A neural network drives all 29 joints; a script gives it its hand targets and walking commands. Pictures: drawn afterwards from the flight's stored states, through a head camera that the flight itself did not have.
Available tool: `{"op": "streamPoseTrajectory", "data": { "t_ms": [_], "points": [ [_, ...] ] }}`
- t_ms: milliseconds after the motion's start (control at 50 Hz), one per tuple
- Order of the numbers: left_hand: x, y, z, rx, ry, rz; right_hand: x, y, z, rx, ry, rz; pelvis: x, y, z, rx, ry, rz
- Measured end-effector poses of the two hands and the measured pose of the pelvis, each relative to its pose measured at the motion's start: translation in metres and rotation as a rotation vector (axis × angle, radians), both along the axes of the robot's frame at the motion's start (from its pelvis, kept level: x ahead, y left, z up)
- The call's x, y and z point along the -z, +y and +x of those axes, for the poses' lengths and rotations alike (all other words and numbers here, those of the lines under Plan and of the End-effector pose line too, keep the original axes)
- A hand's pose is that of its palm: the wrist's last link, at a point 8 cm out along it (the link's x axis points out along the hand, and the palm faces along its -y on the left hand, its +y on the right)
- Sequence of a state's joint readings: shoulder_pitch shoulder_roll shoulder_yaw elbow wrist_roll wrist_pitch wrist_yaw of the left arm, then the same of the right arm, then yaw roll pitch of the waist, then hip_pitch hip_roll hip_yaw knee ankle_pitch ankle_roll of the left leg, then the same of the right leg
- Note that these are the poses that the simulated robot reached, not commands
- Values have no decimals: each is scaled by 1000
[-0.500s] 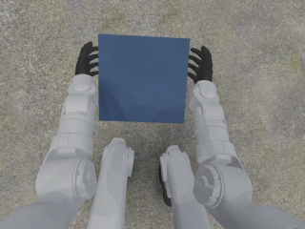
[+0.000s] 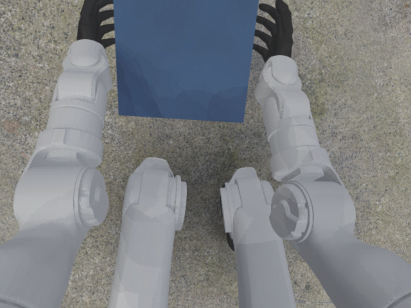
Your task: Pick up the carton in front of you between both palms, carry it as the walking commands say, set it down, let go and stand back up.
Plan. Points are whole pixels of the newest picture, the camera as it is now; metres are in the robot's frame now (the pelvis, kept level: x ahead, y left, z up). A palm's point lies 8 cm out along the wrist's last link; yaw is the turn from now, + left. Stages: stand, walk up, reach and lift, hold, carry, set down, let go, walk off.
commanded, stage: set down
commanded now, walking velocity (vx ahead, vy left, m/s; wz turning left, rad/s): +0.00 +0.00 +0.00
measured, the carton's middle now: (186, 58) +0.51 +0.08 -0.25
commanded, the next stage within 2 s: none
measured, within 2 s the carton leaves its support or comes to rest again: rests again in 0.76 s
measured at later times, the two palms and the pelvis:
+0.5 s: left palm (98, 38) +0.50 +0.22 -0.17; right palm (280, 52) +0.52 -0.08 -0.16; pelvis +0.00 -0.01 -0.02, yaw -1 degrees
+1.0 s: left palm (105, 34) +0.52 +0.22 -0.20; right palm (276, 51) +0.53 -0.08 -0.19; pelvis +0.02 +0.00 -0.02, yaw -1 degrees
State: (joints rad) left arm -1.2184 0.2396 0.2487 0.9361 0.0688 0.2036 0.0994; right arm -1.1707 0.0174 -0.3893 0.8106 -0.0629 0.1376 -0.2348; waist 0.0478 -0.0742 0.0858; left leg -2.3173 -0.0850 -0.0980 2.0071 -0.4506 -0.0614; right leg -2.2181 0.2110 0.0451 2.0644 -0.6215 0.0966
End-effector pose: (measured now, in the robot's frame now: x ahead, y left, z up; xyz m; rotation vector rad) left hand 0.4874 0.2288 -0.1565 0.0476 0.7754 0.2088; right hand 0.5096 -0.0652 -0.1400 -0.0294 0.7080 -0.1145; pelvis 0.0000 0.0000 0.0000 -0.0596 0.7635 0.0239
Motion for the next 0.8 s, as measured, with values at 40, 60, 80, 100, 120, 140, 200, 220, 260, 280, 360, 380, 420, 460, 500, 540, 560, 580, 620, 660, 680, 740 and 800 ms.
{"op": "streamPoseTrajectory", "data": {
  "t_ms": [40,60,80,100,120,140,200,220,260,280,360,380,420,460,500,540,560,580,620,660,680,740,800],
  "points": [
    [6,0,2,5,-2,-2,7,-1,1,9,2,10,5,1,0,12,-20,2],
    [7,-1,4,9,-4,-5,10,-3,2,15,2,13,7,1,1,15,-24,4],
    [8,-2,5,13,-2,-8,12,-4,4,17,3,14,9,2,1,17,-27,6],
    [8,-3,6,16,1,-9,13,-5,4,17,5,14,11,2,1,19,-28,9],
    [8,-4,7,19,4,-9,15,-6,5,16,6,14,13,2,2,21,-28,11],
    [9,-5,8,21,5,-9,16,-7,6,14,8,14,14,2,2,22,-28,13],
    [9,-6,8,24,6,-11,18,-9,7,4,8,15,17,0,2,28,-26,18],
    [9,-6,8,24,5,-12,18,-10,7,1,8,16,18,0,2,31,-26,19],
    [9,-6,8,25,4,-15,18,-11,7,-6,8,16,19,-2,1,34,-28,21],
    [9,-6,8,25,3,-16,18,-11,7,-11,7,15,20,-2,1,34,-31,23],
    [9,-6,8,26,1,-26,18,-12,8,-27,8,14,21,-5,0,37,-38,26],
    [10,-5,8,27,1,-29,19,-12,9,-31,9,14,21,-5,-1,38,-39,27],
    [10,-5,9,31,2,-33,19,-12,10,-38,12,15,21,-6,-1,39,-39,27],
    [11,-4,10,36,3,-36,19,-13,11,-44,16,17,21,-6,-1,40,-39,27],
    [12,-4,11,41,3,-39,20,-13,13,-51,19,18,20,-6,-1,40,-36,26],
    [13,-3,12,45,3,-41,21,-13,14,-57,21,18,20,-5,0,41,-33,26],
    [13,-3,13,47,3,-43,21,-14,15,-60,22,19,20,-5,0,41,-31,26],
    [14,-5,14,58,2,-51,22,-11,16,-73,23,26,20,-4,1,41,-30,25],
    [16,-5,16,56,1,-51,24,-12,17,-72,24,24,20,-4,2,41,-26,25],
    [17,-5,17,58,-1,-52,25,-12,19,-76,23,24,20,-3,3,41,-22,24],
    [18,-4,18,59,-2,-52,26,-12,20,-78,22,24,20,-2,3,41,-20,24],
    [22,-4,21,61,-5,-53,30,-13,22,-81,20,25,20,-1,6,41,-15,22],
    [26,-5,24,62,-7,-55,34,-15,23,-81,20,27,20,0,8,41,-10,21]
  ]
}}
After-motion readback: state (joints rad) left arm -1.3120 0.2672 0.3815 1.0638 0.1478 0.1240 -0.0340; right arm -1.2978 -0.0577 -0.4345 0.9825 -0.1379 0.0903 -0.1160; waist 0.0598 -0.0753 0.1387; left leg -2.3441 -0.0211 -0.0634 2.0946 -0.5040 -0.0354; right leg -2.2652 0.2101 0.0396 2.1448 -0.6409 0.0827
